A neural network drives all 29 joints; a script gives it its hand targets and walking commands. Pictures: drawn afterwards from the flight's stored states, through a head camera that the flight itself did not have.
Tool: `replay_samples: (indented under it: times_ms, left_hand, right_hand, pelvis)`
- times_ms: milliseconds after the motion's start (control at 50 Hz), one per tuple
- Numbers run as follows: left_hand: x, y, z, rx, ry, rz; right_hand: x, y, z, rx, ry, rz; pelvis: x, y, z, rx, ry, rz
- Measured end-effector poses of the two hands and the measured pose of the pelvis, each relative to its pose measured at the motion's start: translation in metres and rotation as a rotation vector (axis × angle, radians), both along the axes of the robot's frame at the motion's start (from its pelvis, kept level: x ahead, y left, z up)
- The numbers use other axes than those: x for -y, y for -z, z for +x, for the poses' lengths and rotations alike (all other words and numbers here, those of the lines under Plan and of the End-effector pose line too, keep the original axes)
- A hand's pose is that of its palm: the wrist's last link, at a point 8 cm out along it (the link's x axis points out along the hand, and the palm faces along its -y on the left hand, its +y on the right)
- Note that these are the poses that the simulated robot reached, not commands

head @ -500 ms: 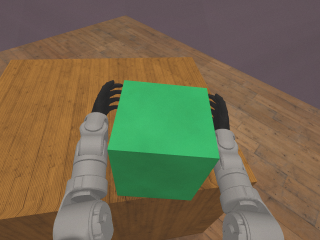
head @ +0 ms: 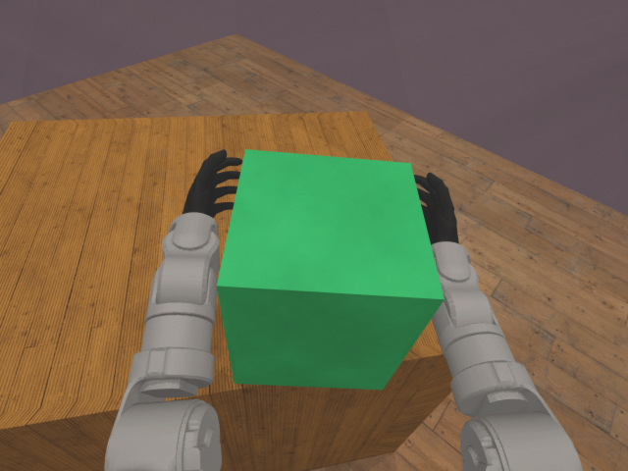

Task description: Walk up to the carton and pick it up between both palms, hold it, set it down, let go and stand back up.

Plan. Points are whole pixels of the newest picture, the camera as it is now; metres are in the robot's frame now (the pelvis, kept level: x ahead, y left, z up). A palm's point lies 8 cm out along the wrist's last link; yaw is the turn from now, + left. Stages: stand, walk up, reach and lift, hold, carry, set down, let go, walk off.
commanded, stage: reach and lift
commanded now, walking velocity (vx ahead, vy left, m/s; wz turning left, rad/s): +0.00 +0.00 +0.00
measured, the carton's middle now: (318, 278) +0.34 -0.01 +0.06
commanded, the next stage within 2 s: none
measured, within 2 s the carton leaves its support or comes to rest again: neither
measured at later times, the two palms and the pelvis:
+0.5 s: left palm (189, 193) +0.38 +0.15 +0.17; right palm (441, 218) +0.36 -0.15 +0.15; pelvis -0.01 +0.01 +0.00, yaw +0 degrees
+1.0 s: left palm (178, 172) +0.37 +0.15 +0.21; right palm (454, 185) +0.36 -0.15 +0.21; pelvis -0.01 +0.00 +0.00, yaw +0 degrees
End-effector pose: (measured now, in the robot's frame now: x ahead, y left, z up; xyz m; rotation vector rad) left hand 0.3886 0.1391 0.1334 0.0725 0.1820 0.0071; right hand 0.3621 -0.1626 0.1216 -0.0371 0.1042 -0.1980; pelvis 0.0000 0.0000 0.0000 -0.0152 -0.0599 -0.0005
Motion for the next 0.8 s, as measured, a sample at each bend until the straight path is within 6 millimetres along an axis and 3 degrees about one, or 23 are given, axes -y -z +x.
replay_samples:
  times_ms: [260,500,800]
  left_hand:
    - [-0.008,-0.031,-0.005,0.004,-0.028,-0.008]
    - [-0.008,-0.037,-0.007,-0.010,-0.027,-0.004]
    - [-0.011,-0.062,-0.014,0.024,-0.062,-0.005]
  right_hand:
    - [-0.008,-0.030,0.002,0.009,-0.023,0.022]
    - [-0.008,-0.033,0.000,-0.002,-0.019,0.041]
    - [-0.010,-0.063,0.004,0.034,-0.057,0.037]
  pelvis:
    - [-0.004,0.000,-0.008,0.036,0.002,0.004]
    - [-0.008,0.000,-0.010,0.052,0.006,0.004]
    - [-0.005,0.001,-0.008,0.073,0.005,0.001]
